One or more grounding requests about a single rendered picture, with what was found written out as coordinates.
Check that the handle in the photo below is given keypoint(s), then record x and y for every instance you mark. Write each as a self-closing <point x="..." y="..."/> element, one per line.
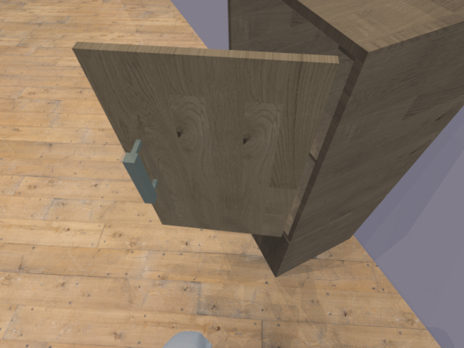
<point x="138" y="174"/>

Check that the robot left thigh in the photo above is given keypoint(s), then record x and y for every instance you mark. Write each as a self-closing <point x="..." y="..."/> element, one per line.
<point x="188" y="339"/>

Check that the cupboard door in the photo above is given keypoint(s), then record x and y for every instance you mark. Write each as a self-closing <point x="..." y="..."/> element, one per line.
<point x="226" y="133"/>

